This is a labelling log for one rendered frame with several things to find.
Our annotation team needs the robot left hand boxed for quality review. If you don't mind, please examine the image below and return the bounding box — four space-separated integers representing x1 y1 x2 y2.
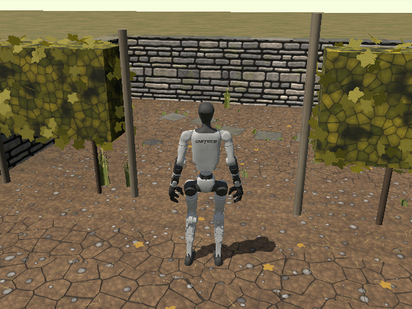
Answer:
169 185 183 203

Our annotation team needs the left robot forearm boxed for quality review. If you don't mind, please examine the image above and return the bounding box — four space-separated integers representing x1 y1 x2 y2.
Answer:
170 157 183 187

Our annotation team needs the robot torso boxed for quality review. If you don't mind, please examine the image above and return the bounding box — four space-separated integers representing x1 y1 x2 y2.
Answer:
191 127 221 193

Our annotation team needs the robot left upper arm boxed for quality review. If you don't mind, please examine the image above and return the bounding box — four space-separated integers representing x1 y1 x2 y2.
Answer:
176 130 192 166

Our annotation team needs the robot right shin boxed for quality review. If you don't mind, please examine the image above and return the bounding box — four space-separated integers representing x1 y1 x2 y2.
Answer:
214 214 224 258

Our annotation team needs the robot right hand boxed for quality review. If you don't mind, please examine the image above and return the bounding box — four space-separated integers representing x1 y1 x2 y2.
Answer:
229 185 243 203

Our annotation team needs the right robot forearm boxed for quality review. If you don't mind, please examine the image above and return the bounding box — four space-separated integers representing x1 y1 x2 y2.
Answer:
229 156 241 187

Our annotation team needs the robot right upper arm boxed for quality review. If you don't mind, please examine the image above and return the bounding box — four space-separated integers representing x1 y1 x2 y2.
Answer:
220 130 236 166

